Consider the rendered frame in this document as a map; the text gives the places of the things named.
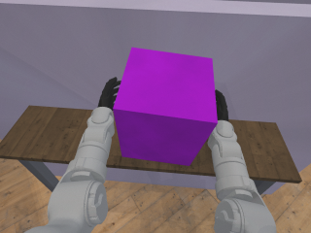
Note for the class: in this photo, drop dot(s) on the carton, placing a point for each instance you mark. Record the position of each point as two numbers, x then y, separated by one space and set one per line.
165 108

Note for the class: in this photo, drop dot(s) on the right robot hand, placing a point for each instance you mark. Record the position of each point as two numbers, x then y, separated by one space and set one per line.
221 106

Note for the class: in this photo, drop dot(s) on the left robot forearm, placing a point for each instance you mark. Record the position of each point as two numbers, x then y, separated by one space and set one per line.
93 151

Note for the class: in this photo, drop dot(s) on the right robot forearm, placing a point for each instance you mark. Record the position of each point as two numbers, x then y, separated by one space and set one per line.
232 178

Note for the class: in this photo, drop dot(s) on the table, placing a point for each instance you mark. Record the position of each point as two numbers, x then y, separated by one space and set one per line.
53 134

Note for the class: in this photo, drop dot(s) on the right robot upper arm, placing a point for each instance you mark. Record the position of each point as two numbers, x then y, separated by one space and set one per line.
239 216

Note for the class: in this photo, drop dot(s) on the left robot hand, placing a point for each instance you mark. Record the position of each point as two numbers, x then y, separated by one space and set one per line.
107 97

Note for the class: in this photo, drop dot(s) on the left robot upper arm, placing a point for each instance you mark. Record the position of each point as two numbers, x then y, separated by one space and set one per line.
75 207

